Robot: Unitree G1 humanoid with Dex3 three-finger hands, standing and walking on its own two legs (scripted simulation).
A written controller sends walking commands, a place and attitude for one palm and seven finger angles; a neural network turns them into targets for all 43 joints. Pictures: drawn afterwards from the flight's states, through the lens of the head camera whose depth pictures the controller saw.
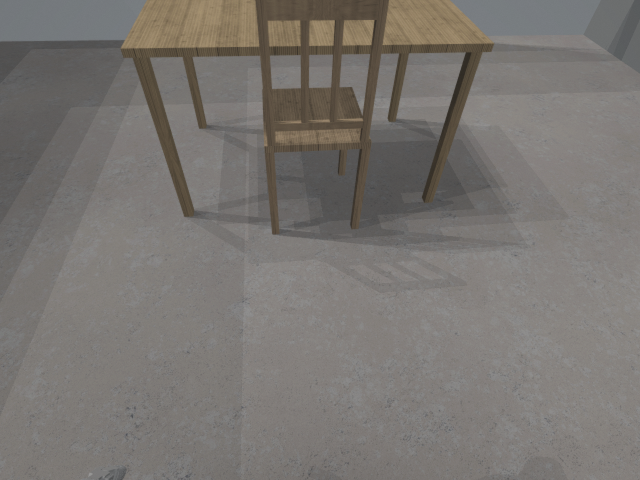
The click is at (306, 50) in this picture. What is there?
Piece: chair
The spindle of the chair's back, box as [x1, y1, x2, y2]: [301, 20, 309, 122]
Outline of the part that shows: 303,20 301,21 301,122 308,122 309,20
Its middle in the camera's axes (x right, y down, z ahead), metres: -0.05 -0.50 +1.18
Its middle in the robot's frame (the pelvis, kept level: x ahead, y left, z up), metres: +1.21 +0.11 -0.07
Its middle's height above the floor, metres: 0.70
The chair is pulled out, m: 0.00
